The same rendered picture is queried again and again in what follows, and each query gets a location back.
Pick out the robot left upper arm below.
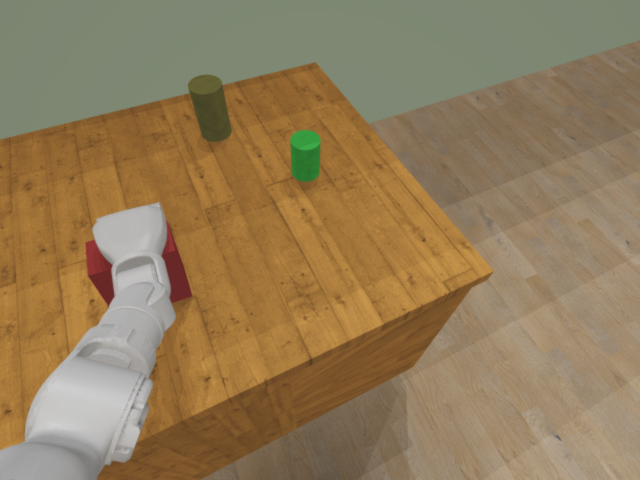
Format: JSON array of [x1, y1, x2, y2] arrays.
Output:
[[0, 356, 153, 480]]

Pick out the left robot forearm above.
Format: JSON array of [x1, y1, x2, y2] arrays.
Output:
[[25, 251, 176, 440]]

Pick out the robot left hand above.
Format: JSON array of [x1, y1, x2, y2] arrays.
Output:
[[92, 202, 167, 265]]

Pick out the sponge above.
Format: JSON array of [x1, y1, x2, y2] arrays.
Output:
[[85, 221, 192, 306]]

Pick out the table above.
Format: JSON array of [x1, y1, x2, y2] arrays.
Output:
[[0, 62, 494, 480]]

